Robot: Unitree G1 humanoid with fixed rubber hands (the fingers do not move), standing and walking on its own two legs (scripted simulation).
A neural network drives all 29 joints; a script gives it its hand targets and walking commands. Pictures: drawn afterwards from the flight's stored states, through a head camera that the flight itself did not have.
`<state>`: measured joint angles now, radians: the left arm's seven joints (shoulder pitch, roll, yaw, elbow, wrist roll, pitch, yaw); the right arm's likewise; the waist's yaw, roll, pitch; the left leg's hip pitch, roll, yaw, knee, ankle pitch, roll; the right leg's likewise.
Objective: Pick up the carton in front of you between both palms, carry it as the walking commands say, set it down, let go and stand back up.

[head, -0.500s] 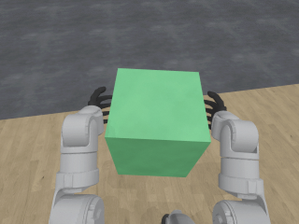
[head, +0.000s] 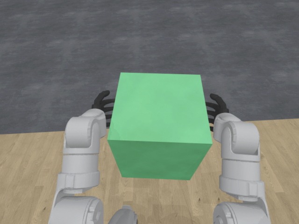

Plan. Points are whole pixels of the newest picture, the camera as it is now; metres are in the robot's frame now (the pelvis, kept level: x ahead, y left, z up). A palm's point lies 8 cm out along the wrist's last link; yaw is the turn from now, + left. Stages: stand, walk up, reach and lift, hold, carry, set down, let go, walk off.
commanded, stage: carry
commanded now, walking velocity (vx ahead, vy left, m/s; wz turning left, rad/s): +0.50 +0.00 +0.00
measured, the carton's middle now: (157, 130) +0.38 +0.02 +0.03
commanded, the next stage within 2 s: none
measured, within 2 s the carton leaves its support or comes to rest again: neither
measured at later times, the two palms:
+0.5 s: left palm (123, 54) +0.67 +0.17 +0.07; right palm (205, 60) +0.65 -0.13 +0.08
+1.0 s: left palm (133, 28) +0.95 +0.18 +0.03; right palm (195, 29) +0.97 -0.12 +0.03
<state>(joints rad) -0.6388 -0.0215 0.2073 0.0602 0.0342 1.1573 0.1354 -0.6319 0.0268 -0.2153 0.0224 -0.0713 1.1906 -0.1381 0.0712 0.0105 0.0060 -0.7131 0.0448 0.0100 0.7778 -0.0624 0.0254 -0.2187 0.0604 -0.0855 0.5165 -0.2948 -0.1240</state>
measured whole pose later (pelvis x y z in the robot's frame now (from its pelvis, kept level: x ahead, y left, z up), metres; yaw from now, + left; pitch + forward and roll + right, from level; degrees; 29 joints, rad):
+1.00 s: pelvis +0.60 +0.01 -0.06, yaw +1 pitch +5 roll +2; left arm -0.61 -0.01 0.20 0.09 0.03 1.14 0.13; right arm -0.61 0.03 -0.20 0.06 -0.06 1.18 -0.13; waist 0.06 0.00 0.01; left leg -0.74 0.06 -0.01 0.95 -0.19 0.01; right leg -0.28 0.06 -0.10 0.51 -0.23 -0.15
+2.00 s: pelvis +1.20 +0.01 -0.10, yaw +1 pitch +5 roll +1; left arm -0.59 -0.02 0.21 0.06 0.04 1.17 0.12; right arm -0.63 0.02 -0.19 0.09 -0.06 1.18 -0.13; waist 0.03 0.01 0.02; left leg -0.68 0.06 0.01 1.07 -0.33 0.00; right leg -0.34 0.04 -0.12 0.44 -0.20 -0.11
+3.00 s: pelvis +1.79 +0.01 -0.09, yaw +1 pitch +4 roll +1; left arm -0.13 -0.13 0.10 -0.32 0.11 1.19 0.08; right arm -0.14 0.13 -0.09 -0.32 -0.13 1.21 -0.09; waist 0.02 0.01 -0.10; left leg -0.56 0.10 0.11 0.72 -0.22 -0.02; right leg -0.17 -0.06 -0.21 0.31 -0.21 -0.03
